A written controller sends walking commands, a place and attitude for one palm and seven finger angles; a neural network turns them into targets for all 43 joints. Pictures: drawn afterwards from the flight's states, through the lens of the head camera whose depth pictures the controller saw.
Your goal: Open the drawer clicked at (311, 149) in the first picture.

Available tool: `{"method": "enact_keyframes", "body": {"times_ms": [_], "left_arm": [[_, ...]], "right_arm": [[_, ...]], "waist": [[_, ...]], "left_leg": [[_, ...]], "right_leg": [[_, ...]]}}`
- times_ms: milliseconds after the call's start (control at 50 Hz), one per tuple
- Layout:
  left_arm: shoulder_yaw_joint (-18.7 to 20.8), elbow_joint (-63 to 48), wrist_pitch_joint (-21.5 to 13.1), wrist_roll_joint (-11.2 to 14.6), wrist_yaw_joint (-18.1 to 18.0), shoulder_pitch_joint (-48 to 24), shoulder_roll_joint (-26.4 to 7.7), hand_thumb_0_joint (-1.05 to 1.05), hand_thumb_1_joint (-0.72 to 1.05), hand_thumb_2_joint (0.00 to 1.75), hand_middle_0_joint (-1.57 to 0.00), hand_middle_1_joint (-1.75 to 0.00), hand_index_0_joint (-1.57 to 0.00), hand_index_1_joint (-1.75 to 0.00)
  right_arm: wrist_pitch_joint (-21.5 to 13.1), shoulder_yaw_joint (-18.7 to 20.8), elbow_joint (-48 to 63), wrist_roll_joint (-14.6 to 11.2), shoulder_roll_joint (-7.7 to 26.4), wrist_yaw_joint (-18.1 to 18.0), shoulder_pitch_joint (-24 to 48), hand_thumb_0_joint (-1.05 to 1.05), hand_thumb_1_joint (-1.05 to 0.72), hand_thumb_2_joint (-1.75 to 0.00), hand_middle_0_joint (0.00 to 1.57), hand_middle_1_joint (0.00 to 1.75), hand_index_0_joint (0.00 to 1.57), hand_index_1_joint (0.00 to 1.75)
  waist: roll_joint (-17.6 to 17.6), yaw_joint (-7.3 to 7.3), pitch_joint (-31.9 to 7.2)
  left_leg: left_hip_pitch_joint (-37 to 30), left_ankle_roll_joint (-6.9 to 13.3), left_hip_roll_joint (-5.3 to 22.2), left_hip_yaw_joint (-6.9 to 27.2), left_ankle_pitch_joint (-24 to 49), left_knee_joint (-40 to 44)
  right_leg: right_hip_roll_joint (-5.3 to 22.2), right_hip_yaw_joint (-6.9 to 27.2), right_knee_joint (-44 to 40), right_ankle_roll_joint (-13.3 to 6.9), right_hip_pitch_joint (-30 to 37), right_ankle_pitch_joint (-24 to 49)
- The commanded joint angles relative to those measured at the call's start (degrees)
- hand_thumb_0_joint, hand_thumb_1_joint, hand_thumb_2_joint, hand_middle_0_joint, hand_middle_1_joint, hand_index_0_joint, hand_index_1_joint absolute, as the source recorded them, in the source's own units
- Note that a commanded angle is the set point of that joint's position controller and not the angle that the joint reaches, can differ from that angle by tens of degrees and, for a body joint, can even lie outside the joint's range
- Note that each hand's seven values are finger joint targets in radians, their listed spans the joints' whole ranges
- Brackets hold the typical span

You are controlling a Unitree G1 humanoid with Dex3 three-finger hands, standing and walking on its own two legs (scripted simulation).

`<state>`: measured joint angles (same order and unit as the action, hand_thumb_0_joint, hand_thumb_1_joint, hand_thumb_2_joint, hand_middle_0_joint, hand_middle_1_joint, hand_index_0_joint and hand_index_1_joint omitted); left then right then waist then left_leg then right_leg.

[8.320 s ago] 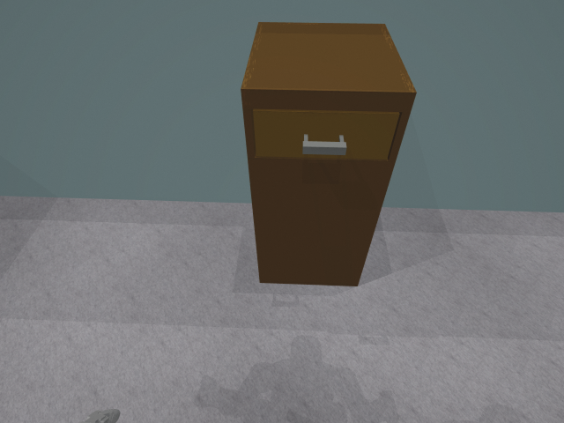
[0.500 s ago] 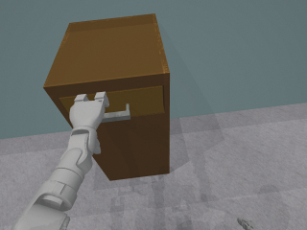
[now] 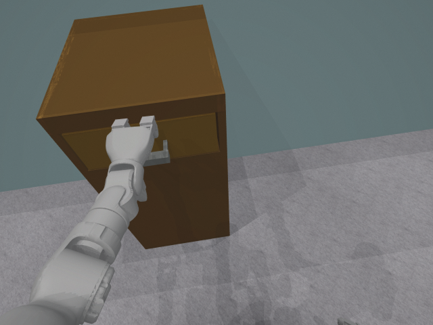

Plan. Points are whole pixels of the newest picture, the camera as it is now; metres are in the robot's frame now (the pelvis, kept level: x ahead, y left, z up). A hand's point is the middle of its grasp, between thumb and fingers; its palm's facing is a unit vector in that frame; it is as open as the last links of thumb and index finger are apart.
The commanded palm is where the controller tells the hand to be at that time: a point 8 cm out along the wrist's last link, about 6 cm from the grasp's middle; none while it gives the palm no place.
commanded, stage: move the hooked fingers above the handle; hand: left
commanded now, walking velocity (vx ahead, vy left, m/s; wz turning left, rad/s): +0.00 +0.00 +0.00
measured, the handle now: (147, 152) +0.50 +0.19 -0.03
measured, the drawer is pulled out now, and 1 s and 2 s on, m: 0.00 0.00 0.00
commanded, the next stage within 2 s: lower the fingers behind the handle in 1.48 s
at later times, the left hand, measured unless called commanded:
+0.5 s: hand (139, 156) +0.45 +0.19 +0.02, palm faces -0.07 +0.00 -1.00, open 13.8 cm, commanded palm +0.44 +0.19 +0.08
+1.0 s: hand (143, 151) +0.46 +0.18 +0.03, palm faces -0.01 -0.02 -1.00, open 13.7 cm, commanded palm +0.44 +0.17 +0.09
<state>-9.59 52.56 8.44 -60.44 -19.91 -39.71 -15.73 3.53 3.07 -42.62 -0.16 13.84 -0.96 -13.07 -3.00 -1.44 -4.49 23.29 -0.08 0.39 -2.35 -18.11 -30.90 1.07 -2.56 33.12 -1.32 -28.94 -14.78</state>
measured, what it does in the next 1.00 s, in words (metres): stands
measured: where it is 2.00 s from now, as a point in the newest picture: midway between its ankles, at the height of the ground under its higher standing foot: outside the picture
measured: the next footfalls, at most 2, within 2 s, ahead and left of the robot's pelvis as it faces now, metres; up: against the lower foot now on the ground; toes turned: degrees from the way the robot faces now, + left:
none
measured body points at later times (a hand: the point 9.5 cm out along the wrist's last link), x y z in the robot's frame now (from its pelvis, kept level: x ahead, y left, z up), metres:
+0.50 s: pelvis -0.01 +0.00 +0.00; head +0.06 -0.02 +0.44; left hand +0.45 +0.18 +0.07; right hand +0.04 -0.26 -0.14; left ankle -0.04 +0.12 -0.73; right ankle +0.01 -0.10 -0.73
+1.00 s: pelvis +0.00 +0.02 -0.01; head +0.07 -0.01 +0.44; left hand +0.46 +0.17 +0.08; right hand +0.06 -0.23 -0.15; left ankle -0.04 +0.12 -0.73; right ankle +0.01 -0.10 -0.73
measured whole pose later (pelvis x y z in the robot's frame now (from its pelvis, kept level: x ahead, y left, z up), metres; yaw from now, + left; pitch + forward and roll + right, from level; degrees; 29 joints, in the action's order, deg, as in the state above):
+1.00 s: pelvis +0.00 +0.02 -0.01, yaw +0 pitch +14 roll +0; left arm -8.9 61.1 9.6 -59.4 -23.3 -46.4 -14.1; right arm 3.4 3.1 -43.7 0.9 12.8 0.7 -16.1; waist -3.8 -3.3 -6.7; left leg 28.6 1.2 -0.2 -2.7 -19.9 -34.7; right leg 1.6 -2.0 34.7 0.0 -33.3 -15.1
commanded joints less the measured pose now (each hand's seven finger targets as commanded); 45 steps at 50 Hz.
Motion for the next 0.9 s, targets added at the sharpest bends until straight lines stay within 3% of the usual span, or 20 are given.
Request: {"method": "enact_keyframes", "body": {"times_ms": [0, 80, 140, 160, 180, 220, 260, 300, 360, 420, 480, 500, 560, 580, 660, 700, 740, 780, 800, 880], "left_arm": [[4.1, -9.0, -1.6, -1.3, -4.1, -30.2, -11.8, 0.0, -0.5, 0.3, -0.3, -1.2, -0.3, -1.2], [5.2, -5.7, -0.9, -1.5, -5.9, -29.4, -11.9, 0.0, -0.5, 0.3, -0.3, -1.2, -0.3, -1.2], [5.7, -1.1, 1.3, -1.3, -6.3, -29.2, -12.8, 0.0, -0.5, 0.3, -0.3, -1.2, -0.3, -1.2], [7.5, 0.0, 1.8, -1.1, -6.3, -28.7, -14.6, 0.0, -0.5, 0.3, -0.3, -1.2, -0.3, -1.2], [7.0, 0.0, 2.2, -1.2, -6.2, -29.2, -14.9, 0.0, -0.5, 0.3, -0.3, -1.2, -0.3, -1.2], [7.0, 1.1, 3.2, -1.0, -5.9, -29.9, -15.3, 0.0, -0.5, 0.3, -0.3, -1.2, -0.3, -1.2], [7.9, 2.1, 3.7, -0.6, -5.2, -28.3, -16.3, 0.0, -0.5, 0.3, -0.3, -1.2, -0.3, -1.2], [5.8, 3.5, 4.2, -0.4, -4.6, -28.4, -14.7, 0.0, -0.5, 0.3, -0.3, -1.2, -0.3, -1.2], [8.2, 3.7, 3.4, -0.8, -4.0, -27.8, -18.3, 0.0, -0.5, 0.3, -0.3, -1.2, -0.3, -1.2], [5.8, 1.8, 1.1, -0.9, -3.4, -29.6, -15.9, 0.0, -0.5, 0.3, -0.3, -1.2, -0.3, -1.2], [5.6, -3.3, -2.9, -1.5, -3.7, -34.7, -16.7, 0.0, -0.5, 0.3, -0.3, -1.2, -0.3, -1.2], [5.6, -4.4, -4.1, -1.7, -4.2, -34.4, -15.9, 0.0, -0.5, 0.3, -0.3, -1.2, -0.3, -1.2], [4.7, -6.8, -6.4, -1.7, -5.9, -37.1, -13.9, 0.0, -0.5, 0.3, -0.3, -1.2, -0.3, -1.2], [6.1, -6.4, -6.5, -1.6, -6.7, -36.6, -15.0, 0.0, -0.5, 0.3, -0.3, -1.2, -0.3, -1.2], [3.2, -5.1, -4.1, -1.6, -9.0, -39.6, -10.4, 0.0, -0.5, 0.3, -0.3, -1.2, -0.3, -1.2], [3.7, -3.9, -2.5, -1.5, -9.6, -39.5, -10.9, 0.0, -0.5, 0.3, -0.3, -1.2, -0.3, -1.2], [3.3, -3.8, -0.9, -1.3, -9.7, -42.0, -11.1, 0.0, -0.5, 0.3, -0.3, -1.2, -0.3, -1.2], [4.2, -4.1, 0.0, -1.2, -9.4, -42.0, -11.9, 0.0, -0.5, 0.3, -0.3, -1.2, -0.3, -1.2], [2.2, -5.1, 0.3, -1.1, -8.9, -41.6, -9.5, 0.0, -0.5, 0.3, -0.3, -1.2, -0.3, -1.2], [1.2, -6.2, 0.0, -0.8, -7.0, -38.8, -7.5, 0.0, -0.5, 0.3, -0.3, -1.2, -0.3, -1.2]], "right_arm": [[-2.1, 2.2, 4.4, 0.0, 7.0, -0.9, -2.8, 0.0, -0.9, -0.9, 0.2, 0.3, 0.2, 0.3], [-2.1, 2.4, 4.0, 0.4, 7.0, -0.3, -4.0, 0.0, -0.9, -0.9, 0.2, 0.3, 0.2, 0.3], [-2.0, 2.1, 3.8, 0.2, 7.5, -0.1, -4.2, 0.0, -0.9, -0.9, 0.2, 0.3, 0.2, 0.3], [-1.9, 2.1, 3.9, 0.2, 7.7, -0.1, -4.2, 0.0, -0.9, -0.9, 0.2, 0.3, 0.2, 0.3], [-1.8, 2.0, 4.2, 0.1, 7.8, 0.0, -4.3, 0.0, -0.9, -0.9, 0.2, 0.3, 0.2, 0.3], [-1.6, 1.9, 4.1, -0.1, 8.0, -0.2, -4.3, 0.0, -0.9, -0.9, 0.2, 0.3, 0.2, 0.3], [-1.3, 1.9, 4.5, -0.3, 8.2, -0.4, -3.9, 0.0, -0.9, -0.9, 0.2, 0.3, 0.2, 0.3], [-1.4, 1.6, 4.6, -0.6, 8.2, -0.7, -4.0, 0.0, -0.9, -0.9, 0.2, 0.3, 0.2, 0.3], [-1.6, 1.3, 5.0, -0.7, 8.6, -1.1, -3.8, 0.0, -0.9, -0.9, 0.2, 0.3, 0.2, 0.3], [-2.4, 1.5, 5.7, -0.7, 8.2, -1.3, -4.9, 0.0, -0.9, -0.9, 0.2, 0.3, 0.2, 0.3], [-3.2, 2.0, 5.8, -0.4, 8.2, -1.4, -6.4, 0.0, -0.9, -0.9, 0.2, 0.3, 0.2, 0.3], [-3.5, 2.4, 5.7, -0.2, 8.0, -1.3, -7.0, 0.0, -0.9, -0.9, 0.2, 0.3, 0.2, 0.3], [-4.0, 2.8, 4.7, 0.5, 7.8, -0.8, -8.1, 0.0, -0.9, -0.9, 0.2, 0.3, 0.2, 0.3], [-4.0, 2.9, 4.3, 0.5, 7.9, -0.6, -8.6, 0.0, -0.9, -0.9, 0.2, 0.3, 0.2, 0.3], [-3.7, 3.1, 3.0, 0.9, 8.0, 0.6, -8.4, 0.0, -0.9, -0.9, 0.2, 0.3, 0.2, 0.3], [-3.3, 3.1, 2.5, 0.9, 8.1, 1.0, -8.3, 0.0, -0.9, -0.9, 0.2, 0.3, 0.2, 0.3], [-2.8, 2.9, 2.1, 1.0, 8.3, 1.1, -8.1, 0.0, -0.9, -0.9, 0.2, 0.3, 0.2, 0.3], [-2.4, 2.9, 2.3, 1.0, 8.3, 1.0, -7.8, 0.0, -0.9, -0.9, 0.2, 0.3, 0.2, 0.3], [-2.2, 3.0, 2.6, 1.0, 8.1, 1.1, -7.5, 0.0, -0.9, -0.9, 0.2, 0.3, 0.2, 0.3], [-1.6, 2.9, 3.3, 0.9, 7.7, 1.0, -7.0, 0.0, -0.9, -0.9, 0.2, 0.3, 0.2, 0.3]], "waist": [[5.4, -2.77, -20.9], [3.3, -2.23, -24.0], [5.2, -2.52, -21.6], [6.2, -1.98, -22.7], [5.1, -2.02, -23.2], [6.7, -2.57, -22.4], [8.0, -2.03, -23.0], [8.7, -2.87, -19.8], [9.1, -2.25, -19.9], [5.5, -2.92, -19.8], [3.7, -4.39, -22.8], [3.0, -4.23, -25.2], [1.2, -5.3, -26.6], [1.1, -4.9, -27.1], [-0.2, -5.91, -25.7], [-0.6, -5.6, -26.0], [-0.1, -6.12, -26.6], [0.8, -5.47, -27.7], [0.1, -5.43, -28.6], [0.7, -4.43, -27.6]], "left_leg": [[-1.5, 2.1, -3.1, -0.6, 17.3, 0.5], [-0.6, 1.8, -3.2, -0.8, 19.5, -0.3], [2.2, 1.8, -3.0, -1.2, 16.8, 0.2], [2.8, 1.9, -3.2, -1.2, 17.2, 0.2], [3.3, 1.9, -3.2, -1.4, 16.8, 0.2], [4.1, 2.1, -3.1, -1.8, 16.1, 0.4], [4.7, 2.2, -3.3, -1.9, 15.3, 0.6], [5.7, 2.3, -3.2, -2.1, 12.8, 1.0], [6.3, 2.4, -3.2, -2.1, 11.2, 1.1], [5.5, 2.5, -3.0, -2.1, 10.1, 0.7], [3.5, 2.7, -2.7, -1.2, 10.9, -0.6], [2.3, 2.7, -2.8, -1.0, 11.7, -1.1], [-0.1, 2.5, -2.5, 0.0, 14.9, -2.4], [-0.3, 2.4, -2.5, 0.3, 15.5, -2.6], [-2.3, 1.7, -2.0, 1.5, 18.6, -2.9], [-3.0, 1.5, -1.9, 1.5, 19.3, -2.8], [-3.4, 1.5, -1.9, 1.6, 19.8, -2.6], [-3.9, 1.4, -1.8, 1.8, 21.1, -2.3], [-5.4, 1.3, -1.7, 1.9, 22.8, -2.3], [-6.8, 1.2, -1.2, 2.2, 26.2, -2.0]], "right_leg": [[-1.6, 2.1, -2.0, -0.1, 14.8, 18.6], [-1.9, 1.7, -0.6, -0.3, 15.2, 20.8], [-1.9, 1.8, -1.1, -0.1, 14.7, 19.0], [-2.0, 2.0, -1.0, -0.1, 16.2, 19.6], [-1.8, 2.2, -0.8, 0.0, 16.3, 19.6], [-1.8, 2.3, -1.1, 0.3, 16.8, 19.9], [-1.7, 2.5, -1.5, 0.4, 18.1, 19.3], [-1.7, 2.5, -2.3, 0.7, 16.0, 16.7], [-1.6, 3.0, -2.5, 0.6, 16.2, 14.1], [-1.6, 3.0, -2.3, 0.4, 13.7, 12.6], [-1.8, 3.1, -1.4, 0.4, 12.1, 12.6], [-2.0, 3.0, -0.9, 0.3, 12.0, 12.9], [-2.3, 2.3, -0.1, -0.1, 9.5, 14.6], [-2.4, 1.9, 0.4, -0.2, 9.0, 14.5], [-2.9, 0.6, 0.8, -0.5, 5.1, 14.2], [-3.0, 0.4, 0.8, -0.5, 5.1, 14.4], [-3.0, 0.5, 0.6, -0.5, 5.6, 15.0], [-3.0, 0.3, 0.8, -0.5, 7.3, 16.2], [-3.0, 0.2, 0.9, -0.6, 7.2, 16.9], [-3.0, -0.1, 0.8, -0.7, 7.9, 18.4]]}}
